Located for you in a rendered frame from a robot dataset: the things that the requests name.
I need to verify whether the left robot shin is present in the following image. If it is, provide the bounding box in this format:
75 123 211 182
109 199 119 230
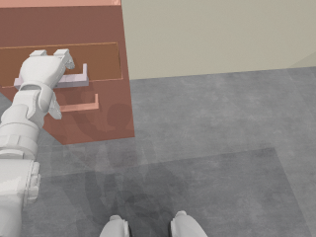
110 215 122 221

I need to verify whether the handle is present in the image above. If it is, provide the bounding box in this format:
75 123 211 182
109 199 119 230
14 63 89 90
45 103 100 117

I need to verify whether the drawer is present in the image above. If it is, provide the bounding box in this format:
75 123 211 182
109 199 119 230
0 41 121 87

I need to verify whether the cabinet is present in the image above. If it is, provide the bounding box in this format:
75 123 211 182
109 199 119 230
0 0 135 145

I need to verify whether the left robot forearm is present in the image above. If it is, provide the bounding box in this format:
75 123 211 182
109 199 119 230
0 81 53 162

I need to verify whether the robot left thigh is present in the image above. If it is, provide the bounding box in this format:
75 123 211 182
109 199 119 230
100 219 129 237

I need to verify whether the robot left upper arm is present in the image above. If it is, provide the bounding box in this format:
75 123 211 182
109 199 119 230
0 159 41 237

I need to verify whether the left robot hand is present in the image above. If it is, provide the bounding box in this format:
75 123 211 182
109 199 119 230
21 48 75 119

